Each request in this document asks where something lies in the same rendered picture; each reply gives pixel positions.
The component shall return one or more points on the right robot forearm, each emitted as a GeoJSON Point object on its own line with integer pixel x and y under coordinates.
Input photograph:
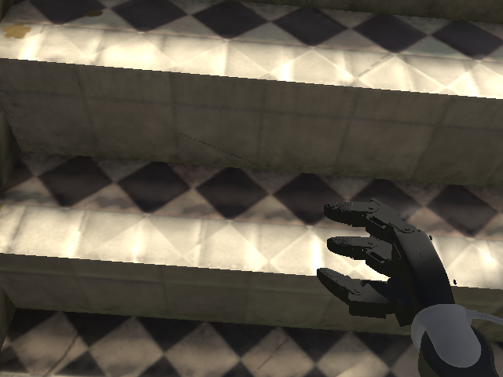
{"type": "Point", "coordinates": [449, 346]}

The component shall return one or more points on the robot right hand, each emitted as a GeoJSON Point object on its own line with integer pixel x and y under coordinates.
{"type": "Point", "coordinates": [397, 250]}

